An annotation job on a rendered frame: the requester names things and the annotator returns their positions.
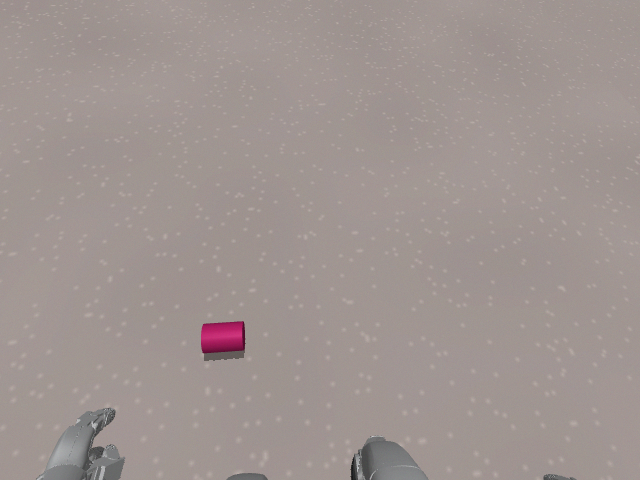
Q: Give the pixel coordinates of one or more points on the left robot hand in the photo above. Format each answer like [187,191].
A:
[74,447]

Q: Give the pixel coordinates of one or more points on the left robot arm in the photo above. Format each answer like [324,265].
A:
[64,472]

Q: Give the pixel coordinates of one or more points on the can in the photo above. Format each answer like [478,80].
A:
[223,337]

